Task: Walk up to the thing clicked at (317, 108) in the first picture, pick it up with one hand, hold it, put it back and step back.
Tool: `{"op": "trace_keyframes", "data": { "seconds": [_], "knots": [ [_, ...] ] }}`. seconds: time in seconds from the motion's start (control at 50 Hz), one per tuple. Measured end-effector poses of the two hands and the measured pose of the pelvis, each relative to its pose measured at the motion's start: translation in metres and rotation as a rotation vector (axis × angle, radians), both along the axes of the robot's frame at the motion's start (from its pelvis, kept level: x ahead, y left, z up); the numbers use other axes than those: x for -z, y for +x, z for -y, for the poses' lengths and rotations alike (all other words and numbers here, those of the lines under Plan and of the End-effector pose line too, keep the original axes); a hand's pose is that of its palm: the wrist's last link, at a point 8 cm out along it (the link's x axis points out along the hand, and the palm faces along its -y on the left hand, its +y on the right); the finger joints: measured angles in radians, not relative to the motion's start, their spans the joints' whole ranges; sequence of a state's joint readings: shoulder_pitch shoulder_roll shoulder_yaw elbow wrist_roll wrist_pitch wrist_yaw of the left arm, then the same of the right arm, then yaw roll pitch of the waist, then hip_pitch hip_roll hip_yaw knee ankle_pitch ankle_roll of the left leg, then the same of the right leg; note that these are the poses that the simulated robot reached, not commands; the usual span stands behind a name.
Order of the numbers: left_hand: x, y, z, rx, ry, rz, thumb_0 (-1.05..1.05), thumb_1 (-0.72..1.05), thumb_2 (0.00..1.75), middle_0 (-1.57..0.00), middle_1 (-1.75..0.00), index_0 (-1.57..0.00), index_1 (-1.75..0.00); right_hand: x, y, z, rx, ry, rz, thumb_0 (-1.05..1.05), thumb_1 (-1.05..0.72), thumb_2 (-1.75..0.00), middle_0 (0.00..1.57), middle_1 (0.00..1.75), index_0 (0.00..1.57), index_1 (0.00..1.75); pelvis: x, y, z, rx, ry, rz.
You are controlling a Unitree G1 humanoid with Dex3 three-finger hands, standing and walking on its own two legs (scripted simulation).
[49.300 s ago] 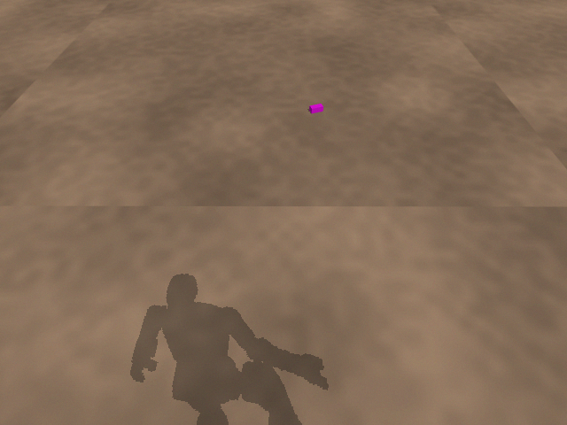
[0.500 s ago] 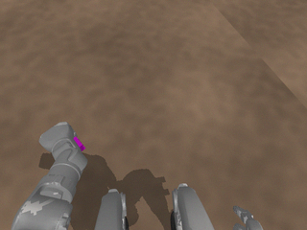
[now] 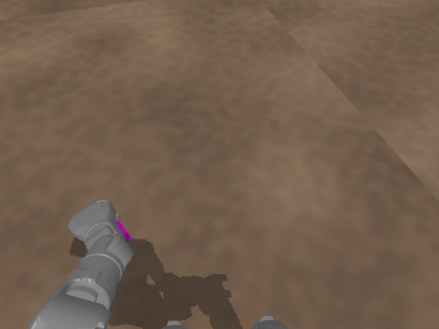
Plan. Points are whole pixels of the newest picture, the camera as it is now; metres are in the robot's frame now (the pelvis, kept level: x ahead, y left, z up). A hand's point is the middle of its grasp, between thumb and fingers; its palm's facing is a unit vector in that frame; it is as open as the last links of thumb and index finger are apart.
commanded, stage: lift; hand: left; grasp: from above
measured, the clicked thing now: (109, 241) +0.34 +0.25 -0.13
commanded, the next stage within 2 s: hold in 0.10 s
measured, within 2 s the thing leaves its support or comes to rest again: rests again in 1.40 s
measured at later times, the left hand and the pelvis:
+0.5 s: hand (100, 228) +0.33 +0.23 -0.03, palm faces -0.33 -0.29 -0.90, open 7.1 cm; pelvis +0.01 +0.00 +0.03, yaw +0 degrees
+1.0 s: hand (92, 229) +0.32 +0.23 +0.00, palm faces -0.31 -0.29 -0.91, open 7.1 cm; pelvis +0.01 +0.00 +0.04, yaw +0 degrees
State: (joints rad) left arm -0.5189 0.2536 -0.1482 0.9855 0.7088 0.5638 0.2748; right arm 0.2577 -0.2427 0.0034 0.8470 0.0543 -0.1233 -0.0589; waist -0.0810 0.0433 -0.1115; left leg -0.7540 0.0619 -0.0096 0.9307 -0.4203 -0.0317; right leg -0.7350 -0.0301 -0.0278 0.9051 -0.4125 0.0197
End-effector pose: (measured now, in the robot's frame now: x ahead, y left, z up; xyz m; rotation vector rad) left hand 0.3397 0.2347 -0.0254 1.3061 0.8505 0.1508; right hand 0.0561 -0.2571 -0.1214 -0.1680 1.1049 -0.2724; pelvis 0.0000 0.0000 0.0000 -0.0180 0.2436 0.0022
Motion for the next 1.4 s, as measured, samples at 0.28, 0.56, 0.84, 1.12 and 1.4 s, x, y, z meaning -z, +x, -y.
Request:
{"op": "trace_keyframes", "data": {
  "seconds": [0.28, 0.56, 0.84, 1.12, 1.4],
  "knots": [
    [-0.038, 0.001, 0.001, -0.002, 0.011, 0.020, 0.00, 0.43, 0.23, -0.90, -0.32, -0.91, -0.30, -0.027, 0.033, -0.003, -0.040, 0.031, 0.073, 0.01, -0.88, -0.89, 0.20, 0.30, 0.20, 0.30, -0.025, 0.013, -0.001, 0.001, 0.012, 0.074],
    [-0.060, -0.005, 0.003, -0.015, 0.017, 0.036, 0.00, 0.44, 0.23, -0.90, -0.32, -0.91, -0.30, -0.041, 0.059, -0.005, -0.108, 0.065, 0.144, 0.01, -0.89, -0.89, 0.20, 0.30, 0.20, 0.30, -0.035, 0.014, 0.002, 0.000, 0.019, 0.124],
    [-0.076, -0.013, 0.003, -0.029, 0.017, 0.040, 0.00, 0.44, 0.28, -0.88, -0.35, -0.89, -0.34, -0.046, 0.063, -0.010, -0.140, 0.098, 0.175, 0.01, -0.89, -0.89, 0.20, 0.30, 0.20, 0.30, -0.040, 0.009, 0.001, 0.003, 0.020, 0.156],
    [-0.085, -0.022, 0.000, -0.021, 0.021, 0.052, 0.00, 0.41, 0.32, -0.86, -0.40, -0.86, -0.39, -0.051, 0.069, -0.018, -0.159, 0.110, 0.208, 0.01, -0.90, -0.90, 0.20, 0.30, 0.20, 0.30, -0.043, 0.006, -0.002, 0.006, 0.019, 0.178],
    [-0.092, -0.028, 0.001, -0.032, 0.017, 0.057, 0.00, 0.42, 0.33, -0.85, -0.44, -0.86, -0.42, -0.057, 0.087, -0.023, -0.187, 0.119, 0.262, 0.01, -0.90, -0.90, 0.20, 0.30, 0.20, 0.30, -0.044, 0.006, -0.001, 0.006, 0.020, 0.192]
  ]
}}
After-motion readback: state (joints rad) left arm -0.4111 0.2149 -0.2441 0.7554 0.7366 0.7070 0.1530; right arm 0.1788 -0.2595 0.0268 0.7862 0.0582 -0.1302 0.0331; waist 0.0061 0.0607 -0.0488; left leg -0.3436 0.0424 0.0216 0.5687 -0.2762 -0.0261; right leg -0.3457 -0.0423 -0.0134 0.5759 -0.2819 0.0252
